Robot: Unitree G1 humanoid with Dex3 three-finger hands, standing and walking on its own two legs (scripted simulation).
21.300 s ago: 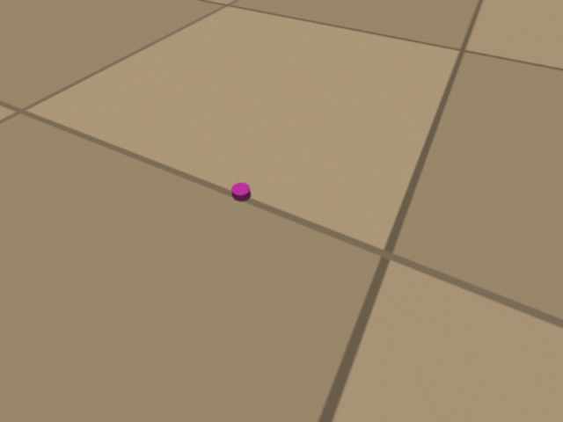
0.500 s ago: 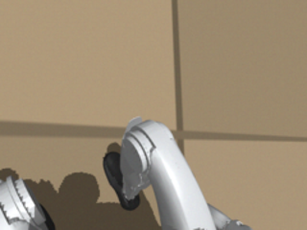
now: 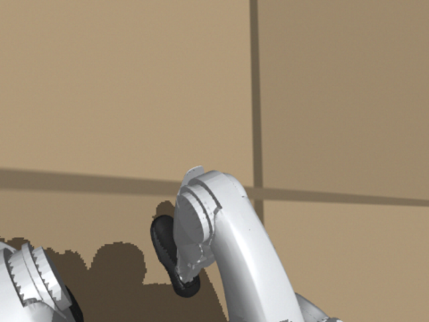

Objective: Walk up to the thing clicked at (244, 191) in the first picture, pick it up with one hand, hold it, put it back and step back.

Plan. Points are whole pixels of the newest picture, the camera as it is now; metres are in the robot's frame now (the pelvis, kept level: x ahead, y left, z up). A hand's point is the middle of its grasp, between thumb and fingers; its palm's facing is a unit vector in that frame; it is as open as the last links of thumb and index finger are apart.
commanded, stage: settle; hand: left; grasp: from above
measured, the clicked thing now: out of the picture +0.47 +0.34 -0.28
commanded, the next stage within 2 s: lift in 0.56 s
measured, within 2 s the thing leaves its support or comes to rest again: neither
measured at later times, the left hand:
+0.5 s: hand out of the picture +0.44 +0.34 -0.16, palm faces -0.43 -0.13 -0.89, open 11.1 cm
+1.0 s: hand out of the picture +0.41 +0.35 -0.09, palm faces -0.46 -0.13 -0.88, open 11.1 cm
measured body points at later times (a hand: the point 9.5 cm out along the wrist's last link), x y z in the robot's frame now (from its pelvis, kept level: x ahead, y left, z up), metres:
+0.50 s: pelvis +0.00 -0.01 +0.01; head +0.23 +0.10 +0.38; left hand +0.46 +0.34 -0.11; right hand +0.08 -0.27 -0.07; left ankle +0.06 +0.12 -0.27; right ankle +0.13 -0.12 -0.27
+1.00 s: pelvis +0.00 -0.01 +0.05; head +0.21 +0.08 +0.43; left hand +0.43 +0.35 -0.04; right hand +0.08 -0.27 -0.05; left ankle +0.06 +0.12 -0.27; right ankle +0.13 -0.12 -0.27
